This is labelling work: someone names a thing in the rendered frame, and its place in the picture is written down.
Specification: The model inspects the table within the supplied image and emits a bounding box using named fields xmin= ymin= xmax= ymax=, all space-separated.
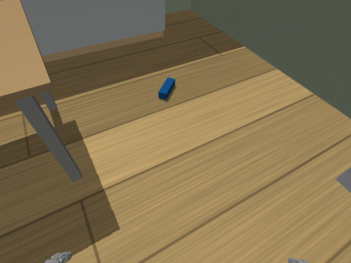
xmin=0 ymin=0 xmax=83 ymax=182

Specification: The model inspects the carton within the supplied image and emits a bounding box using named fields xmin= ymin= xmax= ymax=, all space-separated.
xmin=158 ymin=77 xmax=175 ymax=100

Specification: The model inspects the left robot hand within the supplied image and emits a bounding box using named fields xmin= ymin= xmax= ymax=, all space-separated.
xmin=45 ymin=251 xmax=72 ymax=263

